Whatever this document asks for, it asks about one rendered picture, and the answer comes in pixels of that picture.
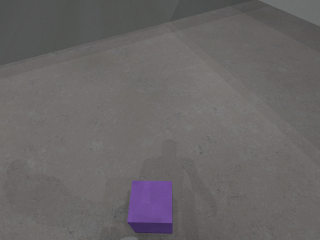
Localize carton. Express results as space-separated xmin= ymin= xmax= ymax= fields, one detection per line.
xmin=127 ymin=180 xmax=173 ymax=234

